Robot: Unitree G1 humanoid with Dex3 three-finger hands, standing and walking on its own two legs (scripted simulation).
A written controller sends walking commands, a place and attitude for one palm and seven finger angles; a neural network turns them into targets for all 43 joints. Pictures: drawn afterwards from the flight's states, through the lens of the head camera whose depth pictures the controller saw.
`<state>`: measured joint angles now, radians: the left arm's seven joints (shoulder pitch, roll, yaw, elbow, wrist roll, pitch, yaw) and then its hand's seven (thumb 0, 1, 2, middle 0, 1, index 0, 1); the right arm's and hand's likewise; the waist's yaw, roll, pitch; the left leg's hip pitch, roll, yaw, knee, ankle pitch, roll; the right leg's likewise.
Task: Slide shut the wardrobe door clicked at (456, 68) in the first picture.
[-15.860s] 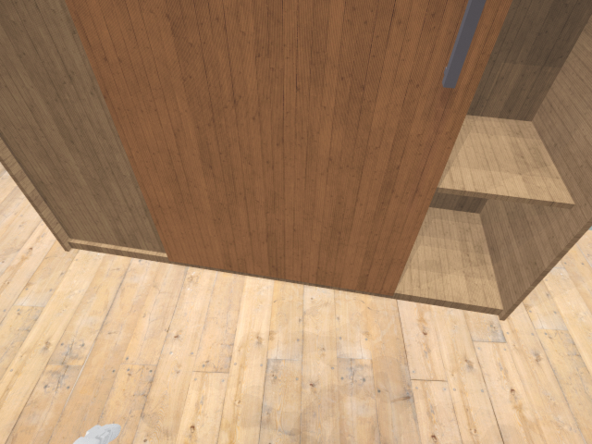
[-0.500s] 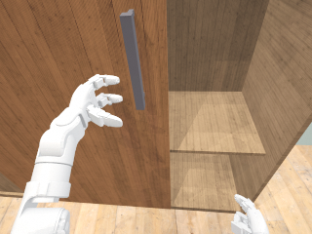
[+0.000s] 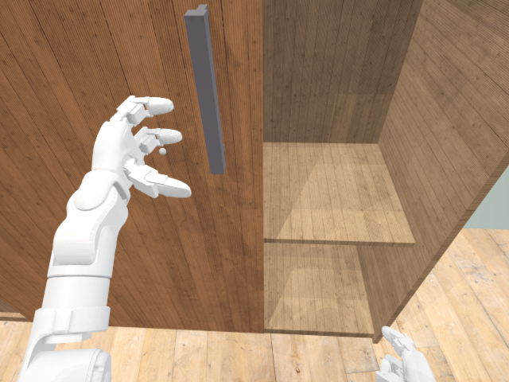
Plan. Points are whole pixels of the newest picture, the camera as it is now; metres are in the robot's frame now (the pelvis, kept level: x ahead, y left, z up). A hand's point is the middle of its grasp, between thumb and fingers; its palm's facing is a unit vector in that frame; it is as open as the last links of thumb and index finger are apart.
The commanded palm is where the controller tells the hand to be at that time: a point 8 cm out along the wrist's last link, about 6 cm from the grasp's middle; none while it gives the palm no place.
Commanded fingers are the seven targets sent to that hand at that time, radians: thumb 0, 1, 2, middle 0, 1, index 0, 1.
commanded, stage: move the hooked fingers beside the handle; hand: left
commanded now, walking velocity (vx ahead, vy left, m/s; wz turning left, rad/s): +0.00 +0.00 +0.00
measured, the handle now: (211, 99) +0.44 +0.09 +0.26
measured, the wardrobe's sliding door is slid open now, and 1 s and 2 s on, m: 0.41 0.41 0.41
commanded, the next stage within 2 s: none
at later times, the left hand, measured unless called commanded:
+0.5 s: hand (146, 111) +0.37 +0.16 +0.28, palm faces +0.05 -1.00 -0.04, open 14.0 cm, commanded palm +0.36 +0.22 +0.25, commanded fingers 0.00 -0.50 0.30 -0.30 -1.20 -0.30 -1.20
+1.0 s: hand (123, 81) +0.38 +0.18 +0.31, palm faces +0.08 -1.00 -0.05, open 14.0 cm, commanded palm +0.35 +0.22 +0.24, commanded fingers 0.00 -0.50 0.30 -0.30 -1.20 -0.30 -1.20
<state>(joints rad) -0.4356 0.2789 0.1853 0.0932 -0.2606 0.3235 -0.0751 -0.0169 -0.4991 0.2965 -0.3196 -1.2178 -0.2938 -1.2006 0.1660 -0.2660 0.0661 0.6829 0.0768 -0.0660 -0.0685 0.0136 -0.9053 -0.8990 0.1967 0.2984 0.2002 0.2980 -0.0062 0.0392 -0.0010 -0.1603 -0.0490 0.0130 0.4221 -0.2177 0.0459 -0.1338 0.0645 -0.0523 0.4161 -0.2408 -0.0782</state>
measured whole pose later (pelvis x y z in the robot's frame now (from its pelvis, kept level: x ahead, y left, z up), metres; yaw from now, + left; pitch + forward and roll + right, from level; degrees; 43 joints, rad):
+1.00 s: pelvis +0.01 +0.00 +0.00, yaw +1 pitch -3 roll +0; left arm -0.63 0.40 0.26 0.22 -0.26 0.35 -0.09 -0.02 -0.50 0.30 -0.31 -1.21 -0.30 -1.20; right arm 0.17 -0.26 0.08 0.70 0.10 -0.02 -0.06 0.01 -0.90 -0.90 0.20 0.30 0.20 0.30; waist 0.00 0.07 -0.08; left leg -0.13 -0.04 0.00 0.43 -0.25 0.04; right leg -0.09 0.07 -0.06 0.39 -0.26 -0.08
